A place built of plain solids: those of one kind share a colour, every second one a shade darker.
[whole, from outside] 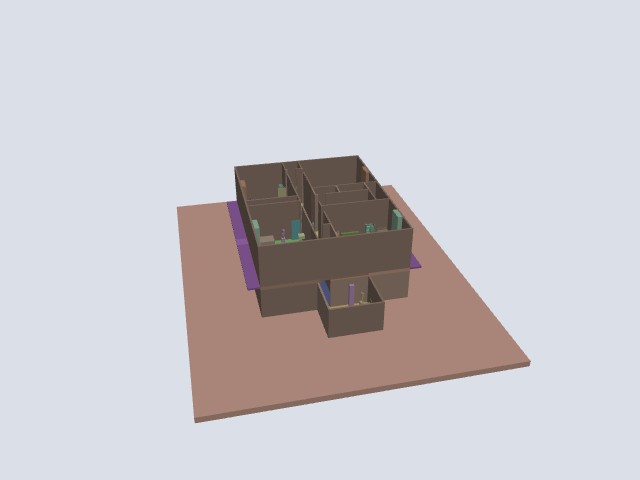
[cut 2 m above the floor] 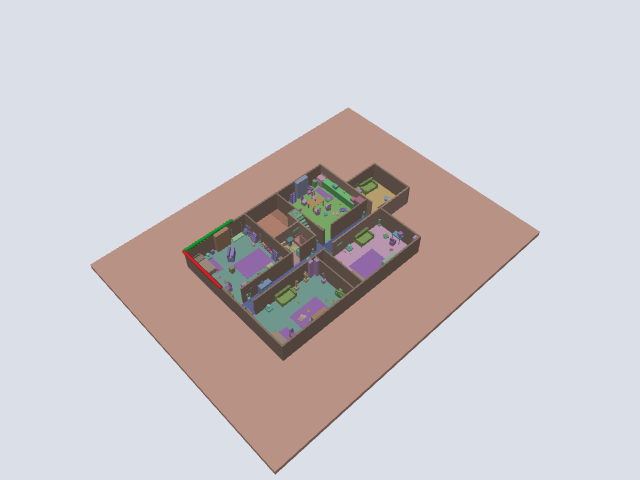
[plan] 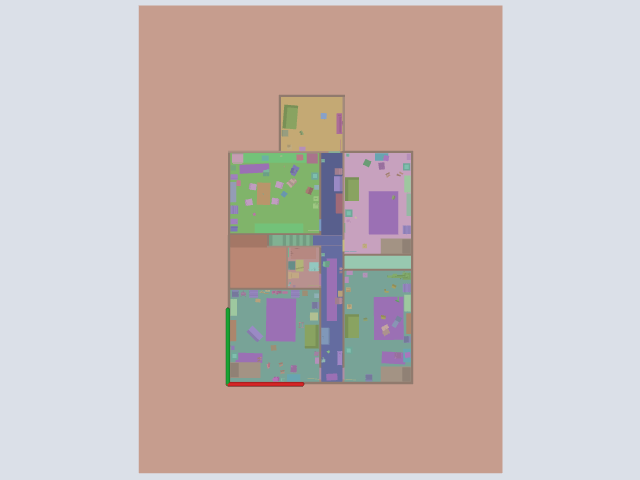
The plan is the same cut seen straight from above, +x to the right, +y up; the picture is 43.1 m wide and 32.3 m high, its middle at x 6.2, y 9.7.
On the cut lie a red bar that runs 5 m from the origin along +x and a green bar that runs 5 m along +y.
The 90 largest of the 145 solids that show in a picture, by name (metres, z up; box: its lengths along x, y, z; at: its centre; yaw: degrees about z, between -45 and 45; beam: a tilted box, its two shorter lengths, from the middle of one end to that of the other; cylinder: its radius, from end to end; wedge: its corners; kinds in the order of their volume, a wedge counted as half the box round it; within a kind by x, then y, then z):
{
 "under_1": {"box": [24.48, 31.48, 0.5], "at": [6.24, 9.74, -0.33]},
 "wall_1": {"box": [0.16, 6.19, 6.87], "at": [0.08, 3.25, 3.14]},
 "wall_2": {"box": [0.16, 3.55, 6.87], "at": [0.08, 8.26, 3.14]},
 "wall_3": {"box": [0.16, 5.39, 6.87], "at": [0.08, 12.86, 3.14]},
 "wall_4": {"box": [0.13, 2.08, 3.69], "at": [1.3, 8.99, 4.73]},
 "wall_5": {"box": [3.58, 0.031, 2.88], "at": [1.79, 15.7, 1.14]},
 "wall_6": {"box": [6.28, 0.13, 6.87], "at": [3.14, 6.42, 3.14]},
 "wall_7": {"box": [6.28, 0.13, 6.87], "at": [3.14, 10.1, 3.14]},
 "wall_8": {"box": [4.05, 0.13, 3.69], "at": [3.26, 7.88, 4.73]},
 "wall_9": {"box": [6.78, 0.13, 2.88], "at": [3.39, 15.62, 1.14]},
 "wall_10": {"box": [0.16, 3.61, 2.88], "at": [3.5, 17.52, 1.14]},
 "wall_11": {"box": [0.13, 2.71, 2.88], "at": [3.98, 7.83, 1.14]},
 "wall_12": {"box": [3.65, 0.13, 2.88], "at": [4.45, 9.26, 1.14]},
 "wall_13": {"box": [4.46, 0.16, 2.88], "at": [5.65, 19.4, 1.14]},
 "wall_14": {"box": [0.13, 5.25, 2.88], "at": [6.21, 3.73, 1.14]},
 "wall_15": {"box": [0.13, 3.45, 3.69], "at": [6.21, 4.62, 4.73]},
 "wall_16": {"box": [0.13, 1.34, 3.69], "at": [6.21, 7.15, 4.73]},
 "wall_17": {"box": [0.13, 1.77, 2.88], "at": [6.21, 8.3, 1.14]},
 "wall_18": {"box": [0.13, 0.84, 3.69], "at": [6.21, 9.61, 4.73]},
 "wall_19": {"box": [0.13, 2.19, 3.69], "at": [6.21, 12.2, 4.73]},
 "wall_20": {"box": [0.13, 4.45, 2.88], "at": [6.21, 13.32, 1.14]},
 "wall_21": {"box": [0.13, 2.13, 3.69], "at": [6.21, 14.48, 4.73]},
 "wall_22": {"box": [12.48, 0.16, 6.87], "at": [6.24, 0.08, 3.14]},
 "wall_23": {"box": [12.48, 0.16, 3.69], "at": [6.24, 15.63, 4.73]},
 "wall_24": {"box": [0.71, 0.13, 3.69], "at": [6.5, 13.36, 4.73]},
 "wall_25": {"box": [0.13, 1.67, 3.69], "at": [7.78, 0.99, 4.73]},
 "wall_26": {"box": [0.13, 6.54, 2.88], "at": [7.78, 4.37, 1.14]},
 "wall_27": {"box": [0.13, 4.74, 3.69], "at": [7.78, 5.27, 4.73]},
 "wall_28": {"box": [0.13, 0.88, 6.87], "at": [7.78, 8.21, 3.14]},
 "wall_29": {"box": [0.13, 3.57, 3.69], "at": [7.78, 11.51, 4.73]},
 "wall_30": {"box": [0.13, 5.83, 2.88], "at": [7.78, 12.63, 1.14]},
 "wall_31": {"box": [0.13, 2.13, 3.69], "at": [7.78, 14.48, 4.73]},
 "wall_32": {"box": [0.16, 3.61, 2.88], "at": [7.8, 17.52, 1.14]},
 "wall_33": {"box": [4.91, 0.13, 2.88], "at": [10.02, 15.62, 1.14]},
 "wall_34": {"box": [4.76, 0.13, 6.87], "at": [10.1, 7.7, 3.14]},
 "wall_35": {"box": [4.76, 0.13, 6.87], "at": [10.1, 8.71, 3.14]},
 "wall_36": {"box": [4.76, 0.031, 2.88], "at": [10.1, 15.7, 1.14]},
 "wall_37": {"box": [0.16, 7.48, 6.87], "at": [12.4, 3.9, 3.14]},
 "wall_38": {"box": [0.16, 0.88, 6.87], "at": [12.4, 8.21, 3.14]},
 "wall_39": {"box": [0.16, 6.78, 6.87], "at": [12.4, 12.16, 3.14]},
 "floor_front_1": {"box": [5.99, 6.19, 0.5], "at": [3.15, 3.25, -0.25]},
 "floor_front_2": {"box": [4.47, 7.48, 0.5], "at": [10.08, 3.9, -0.25]},
 "floor_kitchen_1": {"box": [5.99, 5.39, 0.5], "at": [3.15, 12.86, -0.25]},
 "floor_back_1": {"box": [4.47, 6.78, 0.5], "at": [10.08, 12.16, -0.25]},
 "floor_hall_1": {"box": [2.02, 0.71, 0.5], "at": [6.71, 9.68, -0.25]},
 "floor_hall_2": {"box": [1.44, 9.16, 0.5], "at": [7.0, 4.74, -0.25]},
 "floor_hall_3": {"box": [1.44, 5.52, 0.5], "at": [7.0, 12.79, -0.25]},
 "floor_garden_room_1": {"box": [4.14, 3.64, 0.5], "at": [5.65, 17.5, -0.25]},
 "stair_1": {"box": [0.25, 0.71, 2.98], "at": [2.89, 9.68, 1.19]},
 "stair_2": {"box": [0.93, 0.71, 2.36], "at": [3.23, 9.68, 0.88]},
 "stair_3": {"box": [1.61, 0.71, 1.74], "at": [3.56, 9.68, 0.57]},
 "stair_4": {"box": [2.29, 0.71, 1.12], "at": [3.9, 9.68, 0.26]},
 "stair_5": {"box": [2.74, 0.71, 0.71], "at": [4.13, 9.68, 0.06]},
 "fixture_breast_front_1": {"box": [0.32, 1.43, 3.74], "at": [0.32, 3.59, 4.7]},
 "fixture_breast_front_2": {"box": [0.4, 1.43, 2.63], "at": [0.36, 3.59, 1.27]},
 "fixture_breast_front_3": {"box": [0.38, 1.4, 3.74], "at": [12.13, 4.07, 4.7]},
 "fixture_breast_front_4": {"box": [0.32, 1.4, 2.63], "at": [12.16, 4.07, 1.27]},
 "floor_pantry_1": {"box": [2.47, 0.84, 0.5], "at": [1.4, 9.61, -0.25]},
 "floor_pantry_2": {"box": [3.76, 2.71, 0.5], "at": [2.04, 7.83, -0.25]},
 "fixture_breast_back_1": {"box": [0.39, 1.37, 3.74], "at": [0.36, 12.92, 4.7]},
 "fixture_breast_back_2": {"box": [0.4, 1.51, 3.74], "at": [12.12, 12.07, 4.7]},
 "fixture_breast_back_3": {"box": [0.3, 1.51, 2.63], "at": [12.17, 12.07, 1.27]},
 "upper_floor_back_1": {"box": [4.47, 6.78, 0.16], "at": [10.08, 12.16, 2.81]},
 "child_bed_1": {"box": [2.06, 1.06, 0.4], "at": [1.17, 0.95, 0.38]},
 "child_bed_2": {"box": [2.06, 1.06, 0.4], "at": [11.31, 0.66, 0.38]},
 "child_bed_3": {"box": [2.06, 1.06, 0.4], "at": [11.31, 9.28, 0.38]},
 "child_bed_4": {"box": [2.06, 1.06, 0.4], "at": [11.31, 9.28, 3.27]},
 "upper_floor_next_1": {"box": [1.0, 5.39, 0.16], "at": [-0.5, 12.86, 2.81]},
 "upper_floor_next_2": {"box": [1.0, 7.48, 0.16], "at": [12.98, 3.9, 2.81]},
 "upper_floor_next_3": {"box": [1.0, 6.78, 0.16], "at": [12.98, 12.16, 2.81]},
 "floor_shower_1": {"box": [2.1, 2.71, 0.5], "at": [5.1, 7.83, -0.25]},
 "counter_run_1": {"box": [4.26, 0.61, 0.78], "at": [3.17, 15.23, 0.49]},
 "sofa_1": {"box": [0.93, 1.6, 0.34], "at": [4.21, 17.98, 0.28], "yaw": -4.5},
 "sofa_2": {"box": [0.93, 1.6, 0.34], "at": [5.64, 3.2, 0.28]},
 "sofa_3": {"box": [0.93, 1.6, 0.34], "at": [8.35, 3.91, 0.28]},
 "sofa_4": {"box": [0.93, 1.6, 0.34], "at": [8.35, 13.12, 0.28]},
 "floor_cup_1": {"box": [4.47, 0.88, 0.5], "at": [10.08, 8.21, -0.25]},
 "fixture_breast_kitchen_1": {"box": [0.4, 1.37, 2.63], "at": [0.36, 12.92, 1.27]},
 "rug_1": {"box": [2.0, 2.9, 0.08], "at": [3.58, 4.33, -0.03], "yaw": -1.0},
 "rug_2": {"box": [2.0, 2.9, 0.08], "at": [10.47, 11.53, -0.03]},
 "rug_3": {"box": [2.0, 2.9, 0.08], "at": [10.82, 4.42, -0.03], "yaw": 0.4},
 "fridge_1": {"box": [0.75, 0.7, 1.72], "at": [5.68, 15.19, 0.86]},
 "drying_rack_1": {"box": [1.02, 0.57, 0.53], "at": [1.82, 3.37, 0.27], "yaw": -44.7},
 "drying_rack_2": {"box": [0.57, 1.02, 0.53], "at": [7.42, 13.49, 0.27]},
 "chest_drawers_1": {"box": [0.5, 1.14, 1.0], "at": [6.54, 3.23, 0.5]},
 "bathtub_1": {"box": [1.7, 0.76, 0.41], "at": [5.08, 8.8, 0.2]},
 "range_cooker_1": {"box": [0.76, 0.65, 0.94], "at": [0.66, 15.21, 0.47]},
 "sideboard_1": {"box": [0.45, 1.35, 0.71], "at": [7.48, 12.15, 0.51]},
 "wall_foot_1": {"box": [12.48, 0.16, 0.17], "at": [6.24, 15.63, 2.81]},
 "washer_1": {"box": [0.62, 0.6, 0.87], "at": [5.79, 7.9, 0.44]}
}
